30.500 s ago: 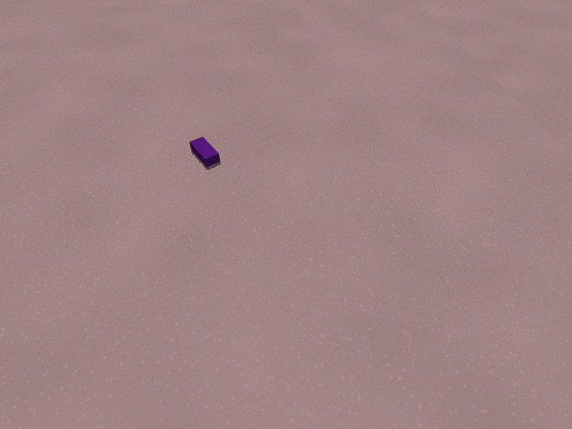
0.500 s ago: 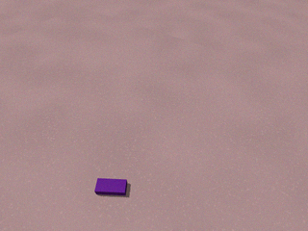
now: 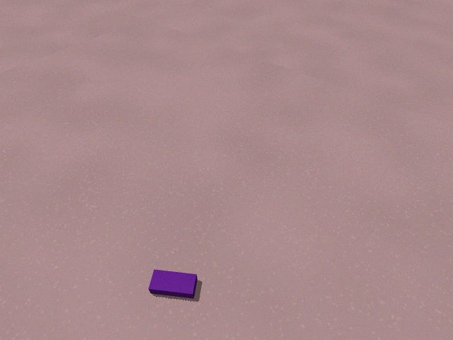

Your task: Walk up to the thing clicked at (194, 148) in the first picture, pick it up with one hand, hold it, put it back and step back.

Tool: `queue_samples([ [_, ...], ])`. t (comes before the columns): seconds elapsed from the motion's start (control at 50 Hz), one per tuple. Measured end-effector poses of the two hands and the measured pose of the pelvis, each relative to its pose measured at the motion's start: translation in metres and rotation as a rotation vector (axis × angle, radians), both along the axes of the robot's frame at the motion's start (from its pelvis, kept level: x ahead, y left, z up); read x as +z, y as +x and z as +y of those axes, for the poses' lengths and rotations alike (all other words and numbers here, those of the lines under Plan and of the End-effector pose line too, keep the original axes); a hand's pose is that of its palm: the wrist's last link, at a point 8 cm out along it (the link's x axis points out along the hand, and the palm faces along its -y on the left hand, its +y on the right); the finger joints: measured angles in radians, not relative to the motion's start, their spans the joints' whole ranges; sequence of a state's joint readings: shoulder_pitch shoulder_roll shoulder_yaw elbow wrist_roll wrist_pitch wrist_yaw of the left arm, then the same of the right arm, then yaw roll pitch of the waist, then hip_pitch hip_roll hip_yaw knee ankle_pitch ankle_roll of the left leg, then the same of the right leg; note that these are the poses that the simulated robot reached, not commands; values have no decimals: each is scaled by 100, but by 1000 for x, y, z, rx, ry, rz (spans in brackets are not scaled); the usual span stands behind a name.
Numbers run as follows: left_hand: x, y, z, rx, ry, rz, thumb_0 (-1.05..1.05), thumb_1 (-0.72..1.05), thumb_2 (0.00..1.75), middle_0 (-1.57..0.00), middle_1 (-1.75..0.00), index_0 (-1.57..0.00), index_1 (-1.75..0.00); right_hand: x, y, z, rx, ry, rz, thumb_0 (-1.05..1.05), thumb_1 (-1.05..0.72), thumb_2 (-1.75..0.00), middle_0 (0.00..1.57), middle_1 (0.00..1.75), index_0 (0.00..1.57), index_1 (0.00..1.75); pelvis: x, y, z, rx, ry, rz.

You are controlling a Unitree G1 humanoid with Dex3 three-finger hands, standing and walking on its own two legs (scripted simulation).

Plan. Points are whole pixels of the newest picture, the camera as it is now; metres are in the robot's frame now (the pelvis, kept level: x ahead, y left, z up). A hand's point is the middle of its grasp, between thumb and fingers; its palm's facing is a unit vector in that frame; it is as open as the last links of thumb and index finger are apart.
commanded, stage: walk up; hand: left
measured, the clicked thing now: (173, 283) +0.48 +0.26 -0.75
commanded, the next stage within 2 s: stand in 1.84 s
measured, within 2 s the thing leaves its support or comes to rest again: neither
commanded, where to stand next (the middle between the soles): +0.09 -0.03 m, yaw -3 degrees
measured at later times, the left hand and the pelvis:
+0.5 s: hand (120, 335) +0.16 +0.23 -0.16, palm faces -0.06 -0.91 -0.41, open 7.4 cm; pelvis +0.05 -0.03 -0.02, yaw -1 degrees
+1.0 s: hand out of the picture +0.04 +0.24 -0.17, palm faces +0.03 -0.91 -0.41, open 7.4 cm; pelvis +0.00 -0.04 -0.02, yaw +2 degrees
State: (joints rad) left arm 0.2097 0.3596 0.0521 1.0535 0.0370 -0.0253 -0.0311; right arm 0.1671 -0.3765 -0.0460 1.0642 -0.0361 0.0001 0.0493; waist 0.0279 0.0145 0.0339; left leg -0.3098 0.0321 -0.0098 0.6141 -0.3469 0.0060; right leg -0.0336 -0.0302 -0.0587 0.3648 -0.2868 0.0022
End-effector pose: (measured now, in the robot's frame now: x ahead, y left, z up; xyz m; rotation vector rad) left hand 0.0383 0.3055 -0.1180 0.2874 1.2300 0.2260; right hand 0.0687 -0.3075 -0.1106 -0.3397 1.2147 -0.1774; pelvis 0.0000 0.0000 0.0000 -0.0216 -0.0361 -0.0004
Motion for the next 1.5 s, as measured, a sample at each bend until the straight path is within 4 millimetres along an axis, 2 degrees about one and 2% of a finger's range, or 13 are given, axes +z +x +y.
queue_samples([
  [0.1,-13,5,21,8,6,78,1,91,90,-20,-30,-20,-30,3,11,3,-19,-45,-15,1,-90,-89,20,30,20,30,-8,25,13,-8,21,-10],
  [0.24,-7,49,23,-21,18,79,1,91,90,-20,-30,-20,-30,12,13,0,-45,-75,6,1,-90,-89,21,30,20,30,-2,49,8,-7,25,-10],
  [0.32,-7,78,11,-36,34,52,1,91,90,-20,-30,-20,-30,2,24,-9,-54,-71,25,1,-90,-89,21,30,20,30,-6,55,-2,-10,25,-17],
  [0.42,-7,108,-11,-59,69,-4,1,91,90,-20,-30,-20,-30,-27,52,-26,-65,-25,3,1,-90,-89,21,30,20,30,-23,59,-22,-14,32,-17],
  [0.52,5,124,-35,-103,78,-62,1,91,90,-20,-30,-20,-30,-37,76,-30,-53,5,-36,1,-90,-89,20,30,20,30,-21,47,-31,-12,48,-8],
  [0.6,12,131,-44,-109,88,-131,1,91,90,-20,-30,-20,-30,-37,73,-30,-10,10,-42,1,-90,-89,20,30,20,30,-20,35,-34,2,48,14],
  [0.72,8,112,-40,-70,70,-209,1,90,90,-20,-30,-20,-30,-35,47,-30,57,-12,17,1,-90,-89,20,30,20,30,-25,21,-33,57,35,13],
  [0.88,-5,38,-17,18,60,-54,1,91,90,-20,-30,-20,-30,-12,8,-33,42,-43,21,1,-90,-89,21,30,20,30,-17,5,-32,48,22,-3],
  [1.0,-7,-6,-22,18,76,11,1,91,90,-20,-30,-20,-30,-17,14,-42,49,-36,-18,1,-90,-89,21,30,20,30,-21,1,-38,29,-16,-19],
  [1.14,6,-36,-18,31,60,22,1,91,90,-20,-30,-20,-30,-8,29,-28,81,-17,-56,1,-90,-89,20,30,20,30,-10,1,-24,34,6,-20],
  [1.22,-2,-34,-1,39,49,38,1,90,90,-20,-30,-20,-30,-9,32,-15,73,-23,-76,1,-90,-89,20,30,20,30,-15,5,-9,30,8,-16],
  [1.34,-12,-4,10,11,22,38,1,91,90,-20,-30,-20,-30,-4,25,9,34,-17,-89,1,-90,-89,20,30,20,30,-13,8,1,-5,18,-14],
  [1.5,-9,39,1,-59,20,1,1,91,90,-20,-30,-20,-30,-3,25,3,-13,-11,-98,1,-90,-89,21,30,20,30,-10,13,-5,-34,3,-14],
])
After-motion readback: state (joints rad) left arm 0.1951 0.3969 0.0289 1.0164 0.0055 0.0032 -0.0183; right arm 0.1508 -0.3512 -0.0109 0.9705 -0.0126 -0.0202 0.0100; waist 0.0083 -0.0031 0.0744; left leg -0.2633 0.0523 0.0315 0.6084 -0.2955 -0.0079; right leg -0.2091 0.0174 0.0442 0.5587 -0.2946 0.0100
